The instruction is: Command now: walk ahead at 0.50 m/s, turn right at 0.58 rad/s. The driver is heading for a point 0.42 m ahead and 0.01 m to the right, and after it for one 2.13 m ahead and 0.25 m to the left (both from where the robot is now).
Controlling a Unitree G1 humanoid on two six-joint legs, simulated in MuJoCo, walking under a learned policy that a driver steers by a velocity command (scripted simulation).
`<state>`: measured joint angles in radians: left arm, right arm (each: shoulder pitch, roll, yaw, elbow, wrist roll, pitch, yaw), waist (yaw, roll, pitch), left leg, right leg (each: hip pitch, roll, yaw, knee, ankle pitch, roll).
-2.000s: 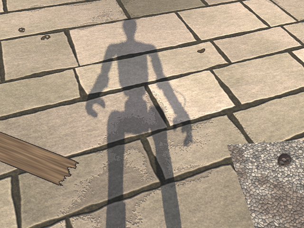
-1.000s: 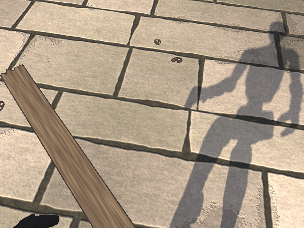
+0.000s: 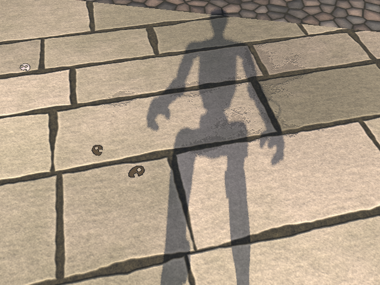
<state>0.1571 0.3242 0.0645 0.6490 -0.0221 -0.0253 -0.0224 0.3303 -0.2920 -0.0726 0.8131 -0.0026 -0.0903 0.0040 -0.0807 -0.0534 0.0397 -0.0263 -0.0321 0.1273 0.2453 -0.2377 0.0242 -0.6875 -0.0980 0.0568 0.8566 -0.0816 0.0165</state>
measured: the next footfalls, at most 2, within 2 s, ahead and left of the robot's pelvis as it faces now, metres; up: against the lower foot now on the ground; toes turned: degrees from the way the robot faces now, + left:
right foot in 0.18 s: +0.27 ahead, -0.14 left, +0.00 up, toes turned -9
left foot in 0.66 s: +0.51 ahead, +0.03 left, +0.00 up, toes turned -4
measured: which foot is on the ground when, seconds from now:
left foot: down 0.00-0.20, up 0.22-0.64, down 0.66-1.00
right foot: up 0.00-0.16, down 0.18-0.66, up 0.68-1.00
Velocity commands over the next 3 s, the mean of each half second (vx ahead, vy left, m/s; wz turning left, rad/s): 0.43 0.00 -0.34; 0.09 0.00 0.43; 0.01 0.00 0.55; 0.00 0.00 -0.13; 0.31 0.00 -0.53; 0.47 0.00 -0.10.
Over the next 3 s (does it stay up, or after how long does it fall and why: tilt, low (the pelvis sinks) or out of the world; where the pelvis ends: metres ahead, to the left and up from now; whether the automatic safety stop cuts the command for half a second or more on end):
stays up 0.81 -0.08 -0.02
